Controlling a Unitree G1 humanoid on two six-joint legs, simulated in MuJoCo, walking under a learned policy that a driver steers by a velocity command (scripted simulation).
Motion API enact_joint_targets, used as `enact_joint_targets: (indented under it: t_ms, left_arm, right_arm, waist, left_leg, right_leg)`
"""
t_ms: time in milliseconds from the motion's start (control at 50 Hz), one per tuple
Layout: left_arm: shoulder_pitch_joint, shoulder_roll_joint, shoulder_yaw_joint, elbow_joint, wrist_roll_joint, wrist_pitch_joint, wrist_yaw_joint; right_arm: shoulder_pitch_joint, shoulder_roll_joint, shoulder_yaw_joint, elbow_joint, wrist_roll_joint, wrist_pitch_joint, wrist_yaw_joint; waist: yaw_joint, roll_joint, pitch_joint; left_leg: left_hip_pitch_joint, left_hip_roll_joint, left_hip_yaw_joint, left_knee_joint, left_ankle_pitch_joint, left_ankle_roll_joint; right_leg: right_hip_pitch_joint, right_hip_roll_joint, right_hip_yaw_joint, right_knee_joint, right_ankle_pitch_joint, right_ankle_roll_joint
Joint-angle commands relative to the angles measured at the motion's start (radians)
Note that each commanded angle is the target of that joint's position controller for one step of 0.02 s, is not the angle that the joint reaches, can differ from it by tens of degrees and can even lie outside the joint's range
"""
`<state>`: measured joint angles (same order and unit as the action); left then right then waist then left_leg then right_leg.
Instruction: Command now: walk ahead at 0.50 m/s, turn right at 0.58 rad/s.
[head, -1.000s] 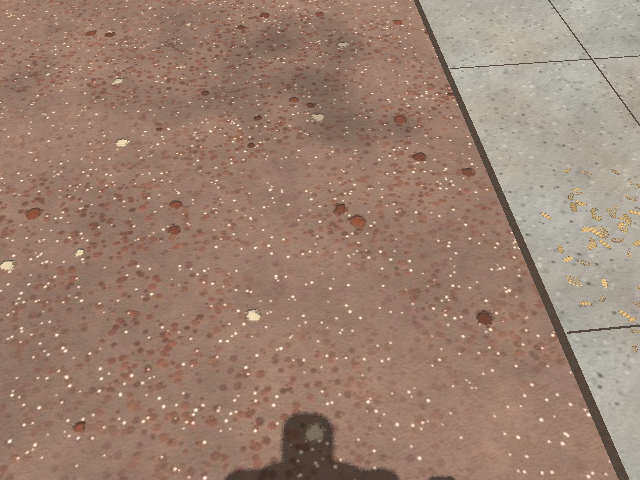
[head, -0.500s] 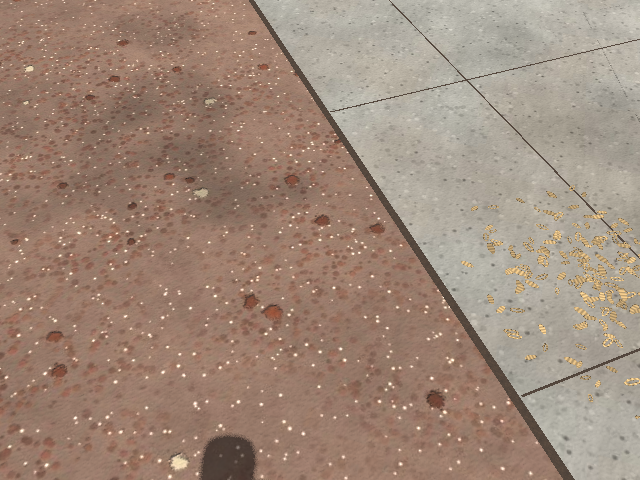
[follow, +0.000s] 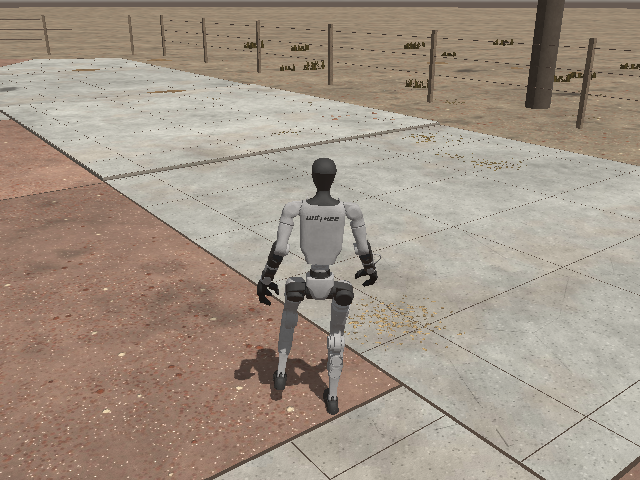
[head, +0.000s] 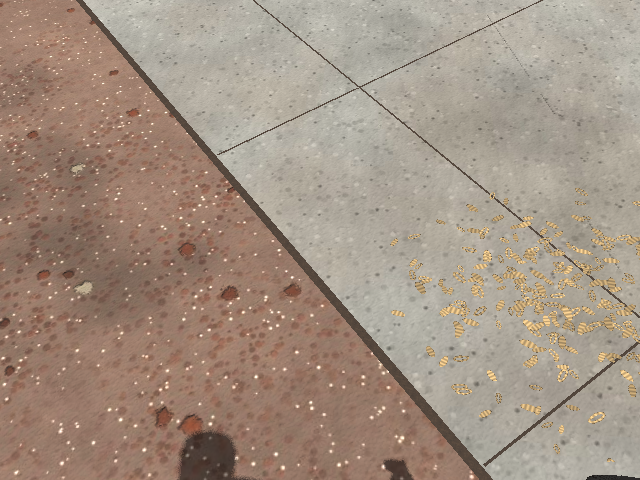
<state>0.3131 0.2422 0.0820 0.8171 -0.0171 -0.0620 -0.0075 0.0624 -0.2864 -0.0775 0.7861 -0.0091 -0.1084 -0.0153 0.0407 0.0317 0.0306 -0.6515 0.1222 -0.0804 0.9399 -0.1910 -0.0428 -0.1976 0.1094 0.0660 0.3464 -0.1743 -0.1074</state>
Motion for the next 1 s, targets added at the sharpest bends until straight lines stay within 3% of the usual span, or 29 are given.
enact_joint_targets:
  t_ms: [20,80,140,180,200,220,240,260,280,300,320,340,360,420,480,580,660,700,720,740,760,780,800,820,840,860,880,940,1000]
  left_arm:
    - [-0.01,0.174,0.041,-0.075,-0.006,-0.011,0.02]
    - [0.027,0.178,0.041,-0.068,-0.008,-0.005,0.022]
    - [0.056,0.169,0.039,-0.06,-0.013,0.003,0.027]
    - [0.043,0.175,0.042,-0.067,-0.009,0.01,0.033]
    - [0.026,0.169,0.04,-0.076,-0.008,0.013,0.034]
    - [0.01,0.14,0.029,-0.089,-0.004,0.012,0.031]
    - [0.004,0.087,0.008,-0.112,0.012,0.009,0.026]
    - [0.158,0.023,-0.01,-0.139,-0.018,-0.001,0.025]
    - [0.163,0.13,0.003,-0.114,-0.031,-0.002,0.028]
    - [0.056,0.192,0.019,-0.124,-0.025,0.004,0.027]
    - [-0.002,0.187,0.021,-0.137,-0.013,0.01,0.028]
    - [-0.038,0.173,0.023,-0.15,-0.002,0.01,0.025]
    - [-0.032,0.155,0.025,-0.156,-0.006,0.015,0.019]
    - [-0.038,0.103,0.016,-0.175,-0.015,0.033,0.012]
    - [-0.091,0.092,0.011,-0.205,-0.008,0.037,0.008]
    - [-0.228,0.07,-0.003,-0.239,-0.007,0.023,-0.022]
    - [-0.323,0.062,-0.011,-0.284,-0.009,0.02,-0.041]
    - [-0.31,0.086,-0.001,-0.293,-0.004,0.019,-0.046]
    - [-0.261,0.111,0.012,-0.285,0.002,0.019,-0.044]
    - [-0.128,0.148,0.035,-0.249,0.004,0.02,-0.041]
    - [0.036,0.207,0.066,-0.199,0.003,0.024,-0.027]
    - [0.146,0.327,0.089,-0.178,0.01,0.027,-0.009]
    - [0.133,0.319,0.072,-0.194,0.01,0.019,-0.011]
    - [0.079,0.241,0.044,-0.196,0.023,0.01,-0.019]
    - [0.018,0.2,0.03,-0.191,0.024,0.005,-0.021]
    - [-0.045,0.157,0.017,-0.185,0.018,-0.002,-0.023]
    - [-0.093,0.13,0.01,-0.183,0.018,-0.007,-0.023]
    - [-0.149,0.135,0.011,-0.157,0.038,-0.03,-0.016]
    - [-0.18,0.133,0.01,-0.131,0.044,-0.032,0.008]
  right_arm:
    - [-0.057,-0.038,-0.004,-0.068,-0.001,-0.003,0.002]
    - [-0.141,-0.04,0.002,-0.1,0.014,-0.012,0.017]
    - [-0.16,-0.076,-0.006,-0.122,0.02,-0.026,0.031]
    - [-0.123,-0.101,-0.015,-0.121,0.022,-0.038,0.037]
    - [-0.06,-0.112,-0.022,-0.106,0.02,-0.043,0.036]
    - [0.045,-0.14,-0.036,-0.082,0.009,-0.049,0.031]
    - [0.202,-0.195,-0.05,-0.068,-0.007,-0.049,0.023]
    - [0.301,-0.27,-0.07,-0.032,-0.018,-0.036,0.026]
    - [0.283,-0.174,-0.048,-0.045,0.006,-0.03,0.032]
    - [0.234,-0.106,-0.03,-0.062,0.011,-0.022,0.028]
    - [0.181,-0.091,-0.021,-0.068,0.003,-0.013,0.026]
    - [0.149,-0.072,-0.014,-0.061,-0.001,-0.007,0.026]
    - [0.136,-0.063,-0.009,-0.056,-0.008,-0.008,0.024]
    - [0.144,-0.08,-0.017,-0.035,0.003,-0.02,0.025]
    - [0.161,-0.117,-0.03,-0.018,0.003,-0.02,0.02]
    - [0.19,-0.149,-0.035,0.001,0.009,0.0,0.011]
    - [0.261,-0.177,-0.04,0.035,0.029,0.021,0.015]
    - [0.261,-0.202,-0.045,0.045,0.04,0.032,0.016]
    - [0.255,-0.219,-0.048,0.048,0.045,0.037,0.013]
    - [0.241,-0.22,-0.044,0.051,0.047,0.043,0.01]
    - [0.248,-0.188,-0.029,0.049,0.038,0.042,0.004]
    - [0.305,-0.084,0.01,0.001,-0.002,0.027,0.012]
    - [0.325,-0.073,0.024,0.006,0.014,-0.003,0.023]
    - [0.225,-0.157,-0.002,-0.006,0.059,-0.011,0.031]
    - [0.182,-0.148,0.003,-0.017,0.066,-0.009,0.029]
    - [0.18,-0.136,0.002,-0.001,0.045,0.0,0.021]
    - [0.2,-0.136,-0.004,0.012,0.034,0.017,0.017]
    - [0.285,-0.09,-0.002,0.048,0.033,0.066,0.008]
    - [0.234,-0.068,0.002,0.025,0.021,0.075,0.002]
  waist:
    - [-0.008,-0.095,-0.035]
    - [0.029,-0.126,-0.023]
    - [0.031,-0.134,-0.028]
    - [0.003,-0.161,-0.034]
    - [-0.034,-0.173,-0.052]
    - [-0.086,-0.162,-0.116]
    - [-0.151,-0.067,-0.255]
    - [-0.085,0.295,-0.387]
    - [-0.099,0.231,-0.338]
    - [-0.126,0.119,-0.204]
    - [-0.109,0.042,-0.126]
    - [-0.091,0.033,-0.066]
    - [-0.066,0.06,-0.049]
    - [-0.053,0.073,-0.031]
    - [-0.058,0.042,-0.026]
    - [-0.108,0.03,0.009]
    - [-0.131,0.026,0.052]
    - [-0.097,0.047,0.039]
    - [-0.056,0.068,-0.003]
    - [0.029,0.063,-0.079]
    - [0.103,0.039,-0.17]
    - [0.083,-0.189,-0.303]
    - [0.053,-0.245,-0.461]
    - [0.08,-0.135,-0.36]
    - [0.049,-0.124,-0.236]
    - [0.007,-0.066,-0.166]
    - [-0.029,-0.084,-0.129]
    - [-0.091,-0.104,-0.114]
    - [-0.093,-0.116,-0.079]
  left_leg:
    - [0.054,-0.056,0.04,-0.218,0.188,-0.018]
    - [0.116,-0.1,0.045,-0.371,0.286,-0.01]
    - [0.135,-0.112,0.014,-0.447,0.241,0.01]
    - [0.184,-0.116,0.01,-0.468,0.154,0.035]
    - [0.263,-0.123,0.026,-0.498,0.141,0.054]
    - [0.428,-0.103,0.021,-0.512,0.147,0.086]
    - [0.691,0.057,-0.127,-0.487,0.101,0.148]
    - [1.025,0.288,-0.6,-0.579,-0.098,0.314]
    - [1.007,0.31,-0.712,-0.63,-0.314,0.306]
    - [0.881,0.265,-0.545,-0.643,-0.307,0.258]
    - [0.747,0.222,-0.407,-0.657,-0.186,0.229]
    - [0.642,0.182,-0.31,-0.681,-0.077,0.221]
    - [0.577,0.153,-0.232,-0.705,-0.014,0.209]
    - [0.525,0.138,-0.098,-0.768,0.087,0.227]
    - [0.557,0.153,-0.008,-0.789,0.196,0.242]
    - [0.596,0.123,0.164,-0.784,0.257,0.201]
    - [0.672,0.163,0.193,-0.763,0.299,0.195]
    - [0.717,0.181,0.211,-0.692,0.517,0.186]
    - [0.729,0.179,0.229,-0.606,0.699,0.176]
    - [0.699,0.153,0.265,-0.444,0.815,0.154]
    - [0.546,0.112,0.29,-0.23,0.726,0.118]
    - [0.138,0.004,0.29,0.169,0.105,0.055]
    - [-0.025,-0.122,0.095,0.398,-0.426,0.031]
    - [-0.091,-0.069,0.016,0.453,-0.382,0.036]
    - [-0.087,-0.031,0.032,0.408,-0.325,0.042]
    - [-0.051,0.004,0.031,0.323,-0.274,0.037]
    - [0.011,0.023,0.026,0.267,-0.239,0.03]
    - [0.147,-0.003,0.023,0.213,-0.128,0.001]
    - [0.124,-0.013,0.018,0.051,0.019,-0.016]
  right_leg:
    - [-0.039,-0.198,0.168,-0.115,0.234,-0.141]
    - [-0.041,-0.201,0.197,-0.099,0.138,-0.114]
    - [0.044,-0.239,0.281,-0.021,0.098,-0.102]
    - [0.083,-0.26,0.337,0.039,0.119,-0.088]
    - [0.082,-0.246,0.344,0.085,0.157,-0.074]
    - [0.049,-0.193,0.315,0.2,0.214,-0.044]
    - [-0.077,-0.129,0.233,0.472,0.102,-0.006]
    - [-0.441,0.008,0.113,0.801,-0.384,0.061]
    - [-0.578,-0.074,0.139,0.949,-0.407,0.071]
    - [-0.613,-0.112,0.123,0.985,-0.312,0.077]
    - [-0.58,-0.149,0.087,0.969,-0.236,0.083]
    - [-0.555,-0.176,0.082,0.919,-0.188,0.084]
    - [-0.508,-0.204,0.079,0.885,-0.159,0.082]
    - [-0.497,-0.229,0.046,0.814,-0.119,0.089]
    - [-0.55,-0.24,0.043,0.705,-0.016,0.104]
    - [-0.502,-0.219,-0.034,0.441,0.196,0.095]
    - [-0.471,-0.187,-0.081,0.315,0.116,0.061]
    - [-0.402,-0.145,-0.113,0.272,0.015,0.024]
    - [-0.309,-0.109,-0.138,0.252,-0.023,0.002]
    - [-0.117,-0.067,-0.162,0.186,0.029,-0.028]
    - [0.164,-0.07,-0.122,0.18,0.098,-0.057]
    - [0.564,-0.344,0.304,0.201,0.113,-0.184]
    - [0.632,-0.517,0.717,0.025,0.14,-0.308]
    - [0.538,-0.496,0.542,0.018,0.305,-0.254]
    - [0.386,-0.457,0.348,0.038,0.493,-0.214]
    - [0.253,-0.402,0.223,0.03,0.561,-0.172]
    - [0.147,-0.372,0.147,-0.002,0.569,-0.148]
    - [-0.018,-0.35,0.014,-0.089,0.641,-0.146]
    - [-0.03,-0.328,-0.102,-0.114,0.644,-0.121]
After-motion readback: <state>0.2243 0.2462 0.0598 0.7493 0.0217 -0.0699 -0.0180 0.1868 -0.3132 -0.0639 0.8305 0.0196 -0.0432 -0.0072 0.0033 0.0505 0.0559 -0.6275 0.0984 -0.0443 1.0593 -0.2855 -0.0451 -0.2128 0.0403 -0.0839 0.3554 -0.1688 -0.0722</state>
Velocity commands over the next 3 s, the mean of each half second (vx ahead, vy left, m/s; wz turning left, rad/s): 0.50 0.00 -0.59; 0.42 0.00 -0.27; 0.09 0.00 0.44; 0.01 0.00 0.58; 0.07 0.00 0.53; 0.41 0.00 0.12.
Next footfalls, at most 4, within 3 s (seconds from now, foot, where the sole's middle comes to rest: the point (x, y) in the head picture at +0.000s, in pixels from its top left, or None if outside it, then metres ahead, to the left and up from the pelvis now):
0.24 left None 0.33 0.14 -0.78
0.76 right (464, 465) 0.50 -0.20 -0.78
1.24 left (390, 361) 0.73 -0.06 -0.78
1.68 right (494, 387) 0.67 -0.29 -0.78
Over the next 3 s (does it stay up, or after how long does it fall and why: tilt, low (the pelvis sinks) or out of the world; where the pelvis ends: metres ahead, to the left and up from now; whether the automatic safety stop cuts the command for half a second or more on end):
stays up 0.80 -0.02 -0.03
